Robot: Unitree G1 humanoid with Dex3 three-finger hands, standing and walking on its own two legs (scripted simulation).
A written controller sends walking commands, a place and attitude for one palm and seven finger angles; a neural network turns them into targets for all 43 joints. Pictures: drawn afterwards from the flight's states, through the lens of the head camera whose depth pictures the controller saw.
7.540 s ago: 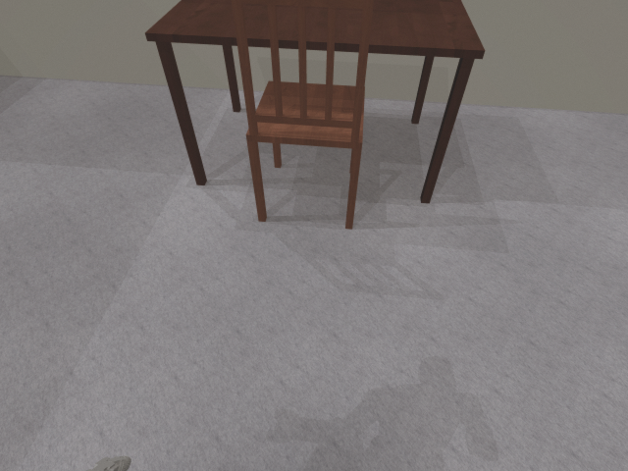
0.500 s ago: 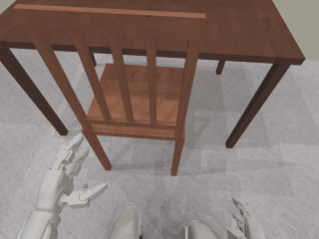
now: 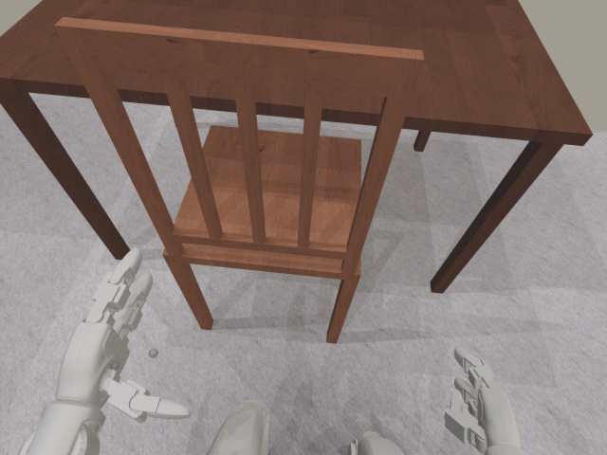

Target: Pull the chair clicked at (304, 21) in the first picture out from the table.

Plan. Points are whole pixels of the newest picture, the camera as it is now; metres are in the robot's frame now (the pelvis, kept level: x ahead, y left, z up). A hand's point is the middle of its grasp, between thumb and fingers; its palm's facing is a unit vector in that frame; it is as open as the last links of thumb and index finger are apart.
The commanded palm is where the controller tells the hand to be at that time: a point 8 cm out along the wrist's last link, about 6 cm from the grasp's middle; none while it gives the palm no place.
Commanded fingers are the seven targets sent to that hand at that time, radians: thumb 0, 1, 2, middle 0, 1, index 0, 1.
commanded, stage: raise the hand toward the chair's back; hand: left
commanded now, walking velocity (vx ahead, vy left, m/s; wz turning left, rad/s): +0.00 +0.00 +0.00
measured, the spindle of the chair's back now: (253, 178) +0.51 +0.11 +0.03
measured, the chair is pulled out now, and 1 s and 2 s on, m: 0.00 0.00 0.00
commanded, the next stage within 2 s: aim the fingers beside a spindle in 0.82 s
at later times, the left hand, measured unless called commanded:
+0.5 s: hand (148, 331) +0.25 +0.20 +0.05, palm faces -0.04 -1.00 -0.07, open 16.9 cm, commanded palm +0.23 +0.25 +0.05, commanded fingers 0.00 -0.50 0.30 -0.06 -0.08 -0.06 -0.08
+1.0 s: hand (159, 332) +0.25 +0.18 +0.05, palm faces -0.04 -1.00 -0.07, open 16.9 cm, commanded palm +0.24 +0.25 +0.05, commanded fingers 0.00 -0.50 0.30 -0.06 -0.08 -0.06 -0.08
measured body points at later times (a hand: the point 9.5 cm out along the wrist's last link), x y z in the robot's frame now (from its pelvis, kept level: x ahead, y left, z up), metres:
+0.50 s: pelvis +0.01 -0.01 +0.01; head +0.07 +0.00 +0.45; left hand +0.25 +0.25 +0.06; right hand +0.16 -0.26 -0.07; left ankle +0.07 +0.11 -0.65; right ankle -0.01 -0.13 -0.65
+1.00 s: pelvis +0.01 -0.02 +0.01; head +0.07 -0.02 +0.45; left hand +0.25 +0.24 +0.06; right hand +0.18 -0.26 -0.07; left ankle +0.07 +0.11 -0.65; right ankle -0.01 -0.13 -0.65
